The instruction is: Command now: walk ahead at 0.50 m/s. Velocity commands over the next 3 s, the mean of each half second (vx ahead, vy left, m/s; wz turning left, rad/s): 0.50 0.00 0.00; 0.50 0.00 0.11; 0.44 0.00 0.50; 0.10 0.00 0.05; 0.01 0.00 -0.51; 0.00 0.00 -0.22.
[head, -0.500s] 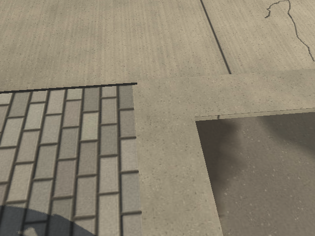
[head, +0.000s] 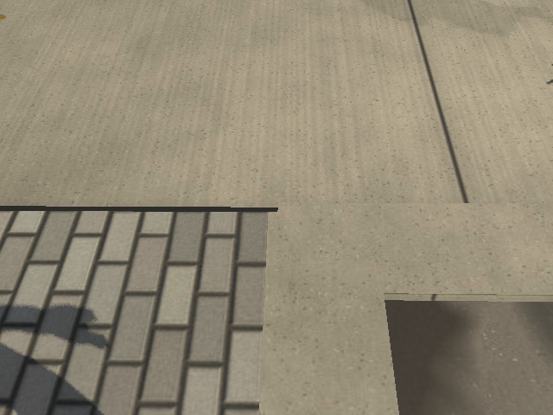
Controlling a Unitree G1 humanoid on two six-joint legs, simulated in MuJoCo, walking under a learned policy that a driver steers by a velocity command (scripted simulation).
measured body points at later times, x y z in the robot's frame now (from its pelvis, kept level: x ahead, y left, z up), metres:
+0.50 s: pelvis +0.29 +0.07 +0.00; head +0.30 +0.08 +0.45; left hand +0.42 +0.34 -0.12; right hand +0.31 -0.20 -0.13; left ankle +0.27 +0.15 -0.75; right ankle +0.40 -0.11 -0.68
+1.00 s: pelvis +0.57 +0.00 +0.00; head +0.59 -0.01 +0.45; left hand +0.62 +0.27 -0.13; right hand +0.68 -0.27 -0.14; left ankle +0.60 +0.17 -0.67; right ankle +0.58 -0.08 -0.75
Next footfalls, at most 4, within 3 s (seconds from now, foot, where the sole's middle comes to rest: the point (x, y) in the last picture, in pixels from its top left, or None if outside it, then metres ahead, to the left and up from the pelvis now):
0.22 left None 0.31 0.15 -0.79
0.76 right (343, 368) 0.62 -0.09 -0.79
1.32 left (247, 275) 0.89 0.18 -0.79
1.80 right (293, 216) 1.12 0.05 -0.79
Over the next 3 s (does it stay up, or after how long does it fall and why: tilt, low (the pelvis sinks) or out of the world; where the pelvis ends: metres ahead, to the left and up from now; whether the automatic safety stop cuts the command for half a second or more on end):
stays up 0.97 0.11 -0.01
